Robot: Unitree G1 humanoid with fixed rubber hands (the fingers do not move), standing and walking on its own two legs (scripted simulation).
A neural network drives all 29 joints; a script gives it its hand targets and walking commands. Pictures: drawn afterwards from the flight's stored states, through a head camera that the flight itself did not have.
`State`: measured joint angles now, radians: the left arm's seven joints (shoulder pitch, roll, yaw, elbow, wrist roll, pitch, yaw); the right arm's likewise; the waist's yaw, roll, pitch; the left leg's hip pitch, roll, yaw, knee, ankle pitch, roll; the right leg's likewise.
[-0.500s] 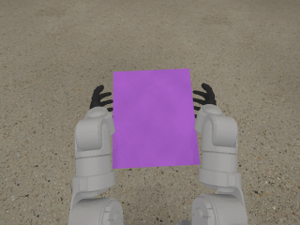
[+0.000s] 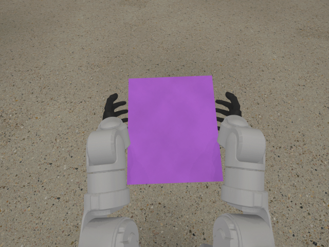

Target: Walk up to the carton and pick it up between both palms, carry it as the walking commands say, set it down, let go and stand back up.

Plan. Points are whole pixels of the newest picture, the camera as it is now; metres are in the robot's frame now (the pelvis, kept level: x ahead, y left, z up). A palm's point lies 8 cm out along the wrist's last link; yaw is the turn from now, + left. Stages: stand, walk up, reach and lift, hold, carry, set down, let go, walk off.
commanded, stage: carry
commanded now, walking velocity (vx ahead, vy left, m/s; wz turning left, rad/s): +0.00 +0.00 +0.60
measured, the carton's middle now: (171, 135) +0.38 -0.03 +0.03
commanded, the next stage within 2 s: none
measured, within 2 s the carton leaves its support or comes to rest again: neither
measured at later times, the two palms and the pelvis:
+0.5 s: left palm (59, 173) +0.24 +0.19 +0.12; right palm (193, 143) +0.30 -0.07 +0.11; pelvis -0.07 +0.00 +0.00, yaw +13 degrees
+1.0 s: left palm (45, 183) +0.21 +0.19 +0.15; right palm (198, 149) +0.26 -0.07 +0.15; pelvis -0.10 -0.01 +0.01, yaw +12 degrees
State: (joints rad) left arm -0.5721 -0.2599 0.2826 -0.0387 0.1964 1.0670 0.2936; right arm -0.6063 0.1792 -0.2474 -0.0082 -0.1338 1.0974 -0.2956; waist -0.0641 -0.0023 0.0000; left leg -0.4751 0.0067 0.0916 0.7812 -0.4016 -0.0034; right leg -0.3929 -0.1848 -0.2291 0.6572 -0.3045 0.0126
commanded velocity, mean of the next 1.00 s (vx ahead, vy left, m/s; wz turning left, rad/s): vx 0.00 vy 0.00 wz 0.13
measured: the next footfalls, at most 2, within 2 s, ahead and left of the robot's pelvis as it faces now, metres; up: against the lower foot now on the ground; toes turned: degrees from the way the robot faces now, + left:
left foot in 0.04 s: +0.01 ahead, +0.14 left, +0.00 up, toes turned -5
right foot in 0.34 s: +0.02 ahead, -0.10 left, +0.00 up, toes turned +5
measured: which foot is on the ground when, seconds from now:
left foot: up 0.00-0.02, down 0.04-1.00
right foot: down 0.00-0.06, up 0.08-0.32, down 0.34-1.00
